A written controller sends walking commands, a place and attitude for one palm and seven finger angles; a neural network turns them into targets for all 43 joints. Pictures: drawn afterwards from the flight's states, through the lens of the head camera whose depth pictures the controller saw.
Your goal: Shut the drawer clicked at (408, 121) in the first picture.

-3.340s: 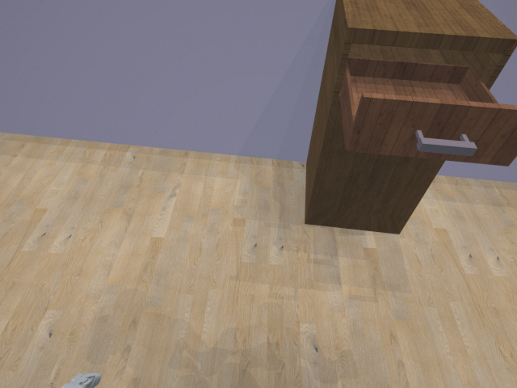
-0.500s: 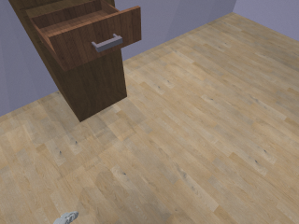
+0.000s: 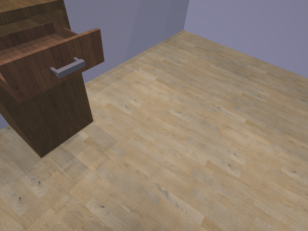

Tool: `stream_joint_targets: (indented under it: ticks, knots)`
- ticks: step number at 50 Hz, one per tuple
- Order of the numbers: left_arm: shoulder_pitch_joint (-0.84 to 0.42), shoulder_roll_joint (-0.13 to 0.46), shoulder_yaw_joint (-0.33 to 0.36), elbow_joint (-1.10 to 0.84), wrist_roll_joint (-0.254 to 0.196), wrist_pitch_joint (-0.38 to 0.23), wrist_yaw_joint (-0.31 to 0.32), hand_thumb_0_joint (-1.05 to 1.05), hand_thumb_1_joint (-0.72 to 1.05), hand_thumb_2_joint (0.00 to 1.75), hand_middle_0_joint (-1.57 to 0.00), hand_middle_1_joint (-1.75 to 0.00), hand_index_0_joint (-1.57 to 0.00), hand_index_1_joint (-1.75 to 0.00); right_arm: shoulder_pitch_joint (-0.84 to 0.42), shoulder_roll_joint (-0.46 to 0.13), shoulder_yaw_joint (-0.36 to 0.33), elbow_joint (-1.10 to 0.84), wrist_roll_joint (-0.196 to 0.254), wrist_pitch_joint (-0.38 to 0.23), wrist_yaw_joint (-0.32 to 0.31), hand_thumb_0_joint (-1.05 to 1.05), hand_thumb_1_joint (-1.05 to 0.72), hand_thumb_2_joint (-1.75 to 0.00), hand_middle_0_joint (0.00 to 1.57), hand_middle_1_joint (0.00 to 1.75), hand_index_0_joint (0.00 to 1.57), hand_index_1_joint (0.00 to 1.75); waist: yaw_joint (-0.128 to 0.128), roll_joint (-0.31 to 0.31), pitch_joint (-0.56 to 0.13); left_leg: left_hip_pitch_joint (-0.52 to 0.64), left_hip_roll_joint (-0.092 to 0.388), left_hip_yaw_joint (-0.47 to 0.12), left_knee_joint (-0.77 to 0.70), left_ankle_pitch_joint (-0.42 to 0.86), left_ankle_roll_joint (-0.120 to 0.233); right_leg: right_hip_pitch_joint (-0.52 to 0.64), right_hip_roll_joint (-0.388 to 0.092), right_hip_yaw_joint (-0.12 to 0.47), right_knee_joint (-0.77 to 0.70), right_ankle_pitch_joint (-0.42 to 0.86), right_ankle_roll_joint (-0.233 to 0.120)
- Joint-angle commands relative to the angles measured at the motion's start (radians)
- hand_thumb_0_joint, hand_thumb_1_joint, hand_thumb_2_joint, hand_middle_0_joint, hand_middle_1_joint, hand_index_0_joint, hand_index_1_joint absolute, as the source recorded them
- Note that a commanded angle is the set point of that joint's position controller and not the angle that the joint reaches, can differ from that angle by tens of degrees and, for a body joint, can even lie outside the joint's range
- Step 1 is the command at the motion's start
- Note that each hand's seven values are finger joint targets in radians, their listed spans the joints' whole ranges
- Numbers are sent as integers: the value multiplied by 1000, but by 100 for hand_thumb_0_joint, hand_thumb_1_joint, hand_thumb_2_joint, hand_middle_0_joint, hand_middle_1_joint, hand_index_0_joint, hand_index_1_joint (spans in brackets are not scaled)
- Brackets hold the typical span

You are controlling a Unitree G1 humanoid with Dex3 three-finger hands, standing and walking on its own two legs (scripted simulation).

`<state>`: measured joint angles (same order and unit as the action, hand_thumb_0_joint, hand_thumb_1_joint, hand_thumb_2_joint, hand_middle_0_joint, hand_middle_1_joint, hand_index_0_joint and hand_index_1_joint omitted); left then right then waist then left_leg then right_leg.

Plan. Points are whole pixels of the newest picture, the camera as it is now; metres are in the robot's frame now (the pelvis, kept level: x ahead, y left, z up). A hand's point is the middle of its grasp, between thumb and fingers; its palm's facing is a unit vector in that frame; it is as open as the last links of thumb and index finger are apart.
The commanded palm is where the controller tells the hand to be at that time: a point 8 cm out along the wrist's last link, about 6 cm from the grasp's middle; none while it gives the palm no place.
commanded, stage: walk to a spot facing it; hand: left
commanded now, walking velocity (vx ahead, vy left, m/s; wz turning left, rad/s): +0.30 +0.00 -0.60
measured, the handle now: (67, 66) +0.67 +0.41 +0.03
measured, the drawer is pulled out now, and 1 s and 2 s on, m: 0.28 0.28 0.28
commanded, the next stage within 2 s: turn to face it in 1.36 s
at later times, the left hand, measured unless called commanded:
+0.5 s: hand (143, 170) +0.36 +0.06 -0.18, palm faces -0.37 -0.91 -0.16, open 7.4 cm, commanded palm none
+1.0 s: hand (141, 158) +0.41 +0.07 -0.18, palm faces -0.32 -0.93 -0.17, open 7.4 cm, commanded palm none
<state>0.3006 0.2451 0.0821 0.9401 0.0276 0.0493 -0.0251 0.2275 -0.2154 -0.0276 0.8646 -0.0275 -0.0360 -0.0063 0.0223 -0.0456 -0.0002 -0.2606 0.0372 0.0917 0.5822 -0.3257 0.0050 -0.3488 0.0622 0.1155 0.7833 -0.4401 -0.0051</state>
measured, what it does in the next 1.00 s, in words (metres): walks ahead, turning right: right foot, then left foot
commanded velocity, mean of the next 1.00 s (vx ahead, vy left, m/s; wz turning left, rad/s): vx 0.35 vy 0.00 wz -0.38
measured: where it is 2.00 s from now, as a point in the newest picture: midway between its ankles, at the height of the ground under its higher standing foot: (184, 182)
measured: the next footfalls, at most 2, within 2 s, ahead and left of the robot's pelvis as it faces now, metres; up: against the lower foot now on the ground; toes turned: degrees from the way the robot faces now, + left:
right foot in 0.48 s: +0.28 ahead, -0.19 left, +0.00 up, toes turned -27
left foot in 1.00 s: +0.56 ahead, -0.07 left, +0.00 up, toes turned -19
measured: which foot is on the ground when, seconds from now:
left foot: down 0.00-0.50, up 0.52-0.98, down 1.00-1.00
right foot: up 0.00-0.46, down 0.48-1.00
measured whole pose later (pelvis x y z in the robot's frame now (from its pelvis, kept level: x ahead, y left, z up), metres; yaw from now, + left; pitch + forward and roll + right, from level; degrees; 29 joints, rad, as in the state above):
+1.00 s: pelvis +0.38 -0.11 +0.00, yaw -27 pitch -1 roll -2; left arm 0.42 0.17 0.05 1.07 0.03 -0.06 0.01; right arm 0.10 -0.16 -0.03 0.93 -0.03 -0.04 0.03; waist 0.07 -0.01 0.02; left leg -0.41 0.08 0.10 0.60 -0.20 -0.03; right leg -0.04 0.05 -0.01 0.45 -0.40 -0.03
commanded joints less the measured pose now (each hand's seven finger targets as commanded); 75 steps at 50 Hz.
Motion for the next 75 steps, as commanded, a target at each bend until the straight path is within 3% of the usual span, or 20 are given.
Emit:
stream_joint_targets:
  ticks: [1,5,17,20,22,23,24,25,26,28,31,46,49,51,52,55,59,64,72,75]
  knots:
    - [-139,90,39,-118,10,-46,-34,0,90,90,-20,-30,-20,-30,100,-168,-38,-15,0,-22,-24,0,-90,-90,20,30,20,30,-43,165,164,88,361,-377,-487,-331,70,-394,-108,-64,401,100,21]
    - [-46,30,27,-55,8,-30,-37,0,90,90,-20,-30,-20,-30,139,-103,-23,25,13,-46,-32,0,-90,-90,20,30,20,30,-12,200,94,172,254,-67,-398,142,16,-375,-116,-96,463,263,46]
    - [-360,-41,-7,-106,2,-41,-47,0,90,90,-20,-30,-20,-30,324,-84,-31,164,-6,-43,-31,0,-90,-90,20,30,20,30,-101,189,184,340,320,133,-348,456,97,-400,-150,-248,24,245,17]
    - [-296,-26,-3,-87,3,-54,-40,0,90,90,-20,-30,-20,-30,311,-109,-41,173,-6,-39,-27,0,-90,-90,20,30,20,30,-56,202,125,357,322,203,-202,845,80,-221,-70,-310,-73,180,-40]
    - [-82,21,13,-22,6,-74,-27,0,90,90,-20,-30,-20,-30,262,-152,-52,159,4,-36,-23,0,-90,-90,20,30,20,30,48,200,-33,333,301,242,88,1053,38,87,-5,-347,-169,189,-82]
    - [77,88,32,23,9,-85,-17,0,90,90,-20,-30,-20,-30,240,-144,-50,139,13,-34,-12,0,-90,-90,20,30,20,30,126,150,-127,140,281,247,317,885,-1,388,-37,-298,-229,283,-102]
    - [182,203,55,47,6,-96,-1,0,90,90,-20,-30,-20,-30,272,-56,-34,114,32,-33,-3,0,-90,-90,20,30,20,30,146,-69,-254,-220,147,197,643,7,-48,705,-339,129,-280,300,-205]
    - [222,276,64,59,-25,-89,8,0,90,90,-20,-30,-20,-30,182,-33,-31,67,36,-37,-13,0,-90,-90,20,30,20,30,147,-128,-282,-396,62,66,889,-304,-53,727,-502,447,-389,499,-286]
    - [159,268,64,30,-25,-86,16,0,90,90,-20,-30,-20,-30,150,-61,-39,56,28,-38,-13,0,-90,-90,20,30,20,30,124,-117,-252,-400,98,-66,928,-183,-39,586,-494,429,-456,376,-270]
    - [-26,155,33,-11,-23,-89,24,0,90,90,-20,-30,-20,-30,114,-60,-44,78,10,-25,-13,0,-90,-90,20,30,20,30,32,76,-54,-375,167,-87,855,-20,-38,294,-416,259,-502,244,-229]
    - [-84,94,8,-6,-6,-114,27,0,90,90,-20,-30,-20,-30,197,-13,-34,119,-4,10,-8,0,-90,-90,20,30,20,30,-59,10,-5,-272,171,-60,702,38,-52,70,-310,49,-537,365,-173]
    - [120,79,-8,77,-6,-130,40,0,90,90,-20,-30,-20,-30,-189,-17,-30,-12,3,-19,36,0,-90,-90,20,30,20,30,28,-65,89,-236,65,-2,79,101,-34,255,-286,81,-508,503,-171]
    - [76,78,1,75,-14,-127,37,0,90,90,-20,-30,-20,-30,62,-82,-50,66,-3,-36,11,0,-90,-90,20,30,20,30,-95,35,-11,197,38,-2,-104,159,-6,108,-199,14,-191,602,-113]
    - [105,11,-4,38,-22,-128,21,0,90,90,-20,-30,-20,-30,296,-252,-82,119,-10,-34,-4,0,-90,-90,20,30,20,30,-138,368,-155,491,472,-517,-294,138,146,-243,-11,-142,379,-112,-35]
    - [88,39,4,48,-13,-117,27,0,90,90,-20,-30,-20,-30,224,-202,-70,111,1,-31,-13,0,-90,-90,20,30,20,30,-122,278,-134,392,484,-516,-351,-50,131,-281,-67,-66,498,-78,-38]
    - [43,-10,12,58,4,-83,1,0,90,90,-20,-30,-20,-30,53,-65,-36,75,3,-40,-18,0,-90,-90,20,30,20,30,-30,144,102,51,360,-241,-414,-75,64,-260,-158,-82,511,127,-15]
    - [104,-51,27,64,8,-42,-2,0,90,90,-20,-30,-20,-30,65,-24,-41,86,8,-54,-28,0,-90,-90,20,30,20,30,9,157,58,37,300,-21,-391,155,51,-259,-168,-107,484,247,18]
    - [3,-57,29,18,6,-26,-7,0,90,90,-20,-30,-20,-30,134,-42,-37,116,12,-48,-32,0,-90,-90,20,30,20,30,-9,166,66,140,296,89,-318,562,69,-339,-172,-156,385,284,52]
    - [-208,-50,11,-64,1,-30,-8,0,90,90,-20,-30,-20,-30,183,-90,-61,139,-2,-9,-27,0,-90,-90,20,30,20,30,-70,220,76,246,338,187,-182,697,93,-220,-128,-251,-7,182,22]
    - [-93,-29,3,-38,10,-57,10,0,90,90,-20,-30,-20,-30,193,-95,-58,149,4,-1,-23,0,-90,-90,20,30,20,30,-15,188,-29,238,312,183,24,863,63,34,-65,-280,-201,244,-11]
